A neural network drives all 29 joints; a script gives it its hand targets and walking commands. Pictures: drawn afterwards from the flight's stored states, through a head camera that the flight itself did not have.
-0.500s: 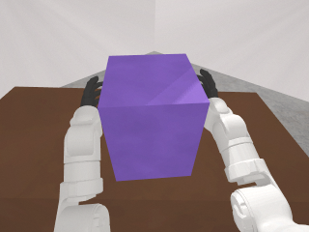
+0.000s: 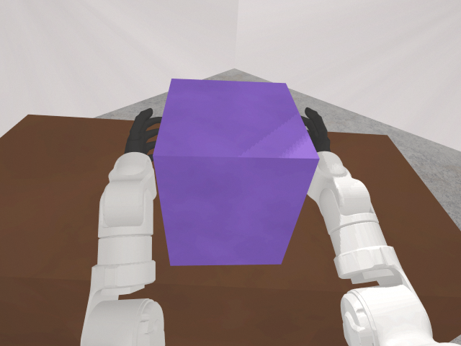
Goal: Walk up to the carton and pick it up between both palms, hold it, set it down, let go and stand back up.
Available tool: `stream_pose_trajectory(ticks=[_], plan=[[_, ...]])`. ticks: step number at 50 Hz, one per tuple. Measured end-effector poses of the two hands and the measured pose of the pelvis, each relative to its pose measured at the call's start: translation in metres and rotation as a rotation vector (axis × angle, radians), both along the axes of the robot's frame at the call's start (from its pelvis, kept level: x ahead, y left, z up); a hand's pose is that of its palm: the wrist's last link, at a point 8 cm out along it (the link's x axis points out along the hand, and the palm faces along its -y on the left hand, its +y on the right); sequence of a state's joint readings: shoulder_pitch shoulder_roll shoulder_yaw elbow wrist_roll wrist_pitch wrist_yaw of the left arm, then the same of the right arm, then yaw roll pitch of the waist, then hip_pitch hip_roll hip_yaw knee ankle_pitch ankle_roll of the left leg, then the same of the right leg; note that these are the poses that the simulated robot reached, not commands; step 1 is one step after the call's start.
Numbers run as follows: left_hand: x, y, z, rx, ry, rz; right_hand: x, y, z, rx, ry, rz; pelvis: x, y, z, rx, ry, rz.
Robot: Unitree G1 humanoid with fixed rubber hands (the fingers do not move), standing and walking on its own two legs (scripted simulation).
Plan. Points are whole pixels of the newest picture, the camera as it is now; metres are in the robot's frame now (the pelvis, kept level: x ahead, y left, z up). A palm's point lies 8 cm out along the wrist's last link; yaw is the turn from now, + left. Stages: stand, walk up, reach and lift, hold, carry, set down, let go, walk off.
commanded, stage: hold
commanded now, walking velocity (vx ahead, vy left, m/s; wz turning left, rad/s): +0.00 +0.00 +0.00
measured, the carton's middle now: (228, 174) +0.36 +0.01 +0.16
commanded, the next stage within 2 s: none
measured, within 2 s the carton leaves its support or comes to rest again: neither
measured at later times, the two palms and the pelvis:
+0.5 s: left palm (148, 149) +0.36 +0.14 +0.21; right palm (322, 143) +0.38 -0.15 +0.22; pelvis +0.02 -0.01 +0.00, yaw +0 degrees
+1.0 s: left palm (138, 158) +0.35 +0.16 +0.20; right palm (315, 156) +0.36 -0.13 +0.20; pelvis +0.00 +0.00 +0.00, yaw +0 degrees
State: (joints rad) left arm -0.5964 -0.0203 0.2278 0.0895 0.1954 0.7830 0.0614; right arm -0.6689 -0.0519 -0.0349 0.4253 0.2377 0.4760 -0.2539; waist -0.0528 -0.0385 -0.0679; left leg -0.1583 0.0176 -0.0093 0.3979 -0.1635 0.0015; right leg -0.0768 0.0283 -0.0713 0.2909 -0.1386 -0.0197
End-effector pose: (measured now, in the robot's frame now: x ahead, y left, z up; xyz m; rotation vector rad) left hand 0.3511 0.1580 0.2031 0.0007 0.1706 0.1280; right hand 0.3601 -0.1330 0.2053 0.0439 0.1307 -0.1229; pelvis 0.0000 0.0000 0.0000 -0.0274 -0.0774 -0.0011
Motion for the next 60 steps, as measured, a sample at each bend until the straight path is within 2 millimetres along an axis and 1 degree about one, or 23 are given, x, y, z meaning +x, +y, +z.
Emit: stream_pose_trajectory(ticks=[8,19,27,32,38,47,54,60], plan=[[0.006,-0.004,-0.001,0.015,0.017,0.009,0.008,-0.003,0.0,-0.014,0.016,0.009,-0.002,-0.002,0.0,0.004,0.018,0.001],[0.012,-0.012,0.0,0.015,0.007,0.016,0.016,-0.011,0.005,-0.021,0.005,0.018,0.011,-0.008,0.001,0.007,0.005,0.005],[0.011,-0.012,0.008,0.004,-0.024,0.008,0.014,-0.012,0.015,-0.015,-0.024,0.013,0.02,-0.009,0.0,0.007,-0.017,0.009],[0.006,-0.009,0.011,-0.001,-0.027,0.005,0.01,-0.009,0.015,-0.015,-0.026,0.013,0.022,-0.008,0.001,0.007,-0.036,0.008],[0.0,-0.004,0.005,-0.006,-0.008,0.003,0.003,-0.004,0.007,-0.013,-0.006,0.011,0.018,-0.005,0.001,0.005,-0.049,0.008],[-0.003,0.001,-0.001,-0.004,0.001,-0.005,-0.003,0.001,-0.001,0.0,0.003,-0.001,0.004,-0.001,0.0,0.0,-0.021,0.003],[0.001,-0.001,-0.001,0.007,0.006,0.003,0.001,-0.001,-0.002,-0.008,0.007,0.002,-0.003,0.0,0.0,0.001,0.012,-0.001],[0.005,-0.004,-0.002,0.017,0.016,0.011,0.008,-0.004,-0.001,-0.014,0.016,0.01,-0.002,-0.002,0.0,0.005,0.022,0.001]])
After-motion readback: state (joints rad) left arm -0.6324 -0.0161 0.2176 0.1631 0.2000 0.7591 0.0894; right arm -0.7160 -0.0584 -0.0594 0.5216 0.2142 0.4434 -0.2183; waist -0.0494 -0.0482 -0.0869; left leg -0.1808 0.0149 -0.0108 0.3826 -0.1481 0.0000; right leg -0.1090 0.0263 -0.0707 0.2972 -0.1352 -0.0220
